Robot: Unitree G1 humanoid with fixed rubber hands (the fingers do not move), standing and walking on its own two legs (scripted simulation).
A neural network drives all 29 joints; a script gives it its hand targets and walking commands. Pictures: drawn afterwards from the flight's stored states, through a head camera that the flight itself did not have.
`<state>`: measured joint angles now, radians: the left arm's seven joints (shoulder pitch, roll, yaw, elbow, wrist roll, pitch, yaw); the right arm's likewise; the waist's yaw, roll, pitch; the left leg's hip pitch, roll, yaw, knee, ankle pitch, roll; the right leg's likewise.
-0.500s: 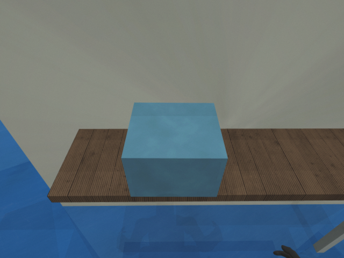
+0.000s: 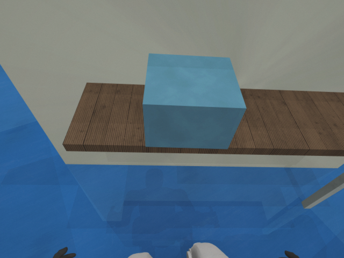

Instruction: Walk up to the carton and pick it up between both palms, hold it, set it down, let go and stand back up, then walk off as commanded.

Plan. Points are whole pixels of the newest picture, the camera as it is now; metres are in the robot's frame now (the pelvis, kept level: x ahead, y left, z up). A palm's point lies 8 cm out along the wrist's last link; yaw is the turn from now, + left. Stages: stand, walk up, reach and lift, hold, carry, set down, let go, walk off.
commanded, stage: walk off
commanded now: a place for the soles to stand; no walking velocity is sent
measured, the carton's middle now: (188, 101) +0.58 -0.06 +0.01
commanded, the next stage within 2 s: none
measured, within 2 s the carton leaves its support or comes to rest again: neither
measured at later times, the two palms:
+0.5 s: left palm out of the picture -0.08 +0.26 -0.12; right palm out of the picture -0.12 -0.35 -0.14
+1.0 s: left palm out of the picture -0.14 +0.28 -0.13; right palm out of the picture -0.15 -0.35 -0.09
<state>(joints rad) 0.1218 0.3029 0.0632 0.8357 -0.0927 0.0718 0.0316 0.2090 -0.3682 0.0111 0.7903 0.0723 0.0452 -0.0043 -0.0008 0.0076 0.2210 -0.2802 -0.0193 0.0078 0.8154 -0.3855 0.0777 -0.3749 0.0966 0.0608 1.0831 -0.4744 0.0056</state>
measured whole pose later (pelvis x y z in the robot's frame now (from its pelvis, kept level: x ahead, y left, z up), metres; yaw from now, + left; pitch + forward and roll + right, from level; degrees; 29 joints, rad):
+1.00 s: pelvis -0.20 -0.02 -0.01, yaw +1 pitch -6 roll -1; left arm 0.24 0.34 0.10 0.83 -0.09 0.05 -0.01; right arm 0.30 -0.46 0.01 0.85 0.07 -0.05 -0.04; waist 0.00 -0.04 0.16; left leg -0.22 -0.04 -0.08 0.88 -0.54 0.03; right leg -0.41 0.05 -0.02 1.03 -0.50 -0.07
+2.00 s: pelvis -0.19 -0.08 -0.03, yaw -4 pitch -8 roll +2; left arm 0.13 0.37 0.05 0.83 -0.09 0.00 0.03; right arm 0.19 -0.43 0.01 0.84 0.07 0.03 -0.04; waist 0.00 0.00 0.25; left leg -0.50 -0.08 -0.15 1.16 -0.48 -0.02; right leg -0.38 0.06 0.00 0.98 -0.47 -0.07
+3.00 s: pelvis -0.22 -0.02 +0.00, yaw +0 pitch -3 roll +0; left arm 0.14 0.37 0.06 0.85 -0.09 -0.05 0.02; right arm 0.19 -0.36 0.01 0.86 0.07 -0.04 -0.02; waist 0.00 -0.03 0.08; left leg -0.31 -0.06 -0.09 0.76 -0.39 0.01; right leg -0.37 -0.02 -0.03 0.76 -0.33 -0.01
